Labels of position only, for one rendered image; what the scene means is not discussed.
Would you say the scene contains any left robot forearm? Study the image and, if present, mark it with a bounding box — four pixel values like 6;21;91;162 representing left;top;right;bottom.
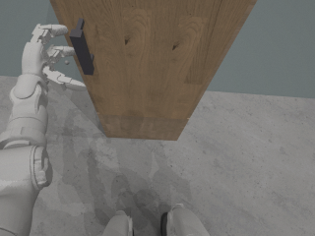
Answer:
0;74;49;150

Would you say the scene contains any cupboard door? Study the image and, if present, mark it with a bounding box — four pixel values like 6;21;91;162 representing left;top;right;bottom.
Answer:
55;0;252;120

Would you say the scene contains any robot left shin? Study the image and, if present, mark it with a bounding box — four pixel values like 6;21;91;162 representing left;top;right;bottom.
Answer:
115;210;126;216

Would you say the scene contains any left robot hand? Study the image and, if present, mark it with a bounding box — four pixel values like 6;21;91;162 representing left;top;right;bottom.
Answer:
22;24;87;91

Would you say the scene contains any handle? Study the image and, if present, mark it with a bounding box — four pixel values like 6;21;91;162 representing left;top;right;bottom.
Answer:
69;18;95;76

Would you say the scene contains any left robot thigh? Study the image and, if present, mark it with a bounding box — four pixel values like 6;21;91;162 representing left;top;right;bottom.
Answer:
101;214;133;236

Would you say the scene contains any robot left upper arm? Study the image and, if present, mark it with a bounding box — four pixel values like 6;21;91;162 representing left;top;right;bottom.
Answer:
0;145;53;236

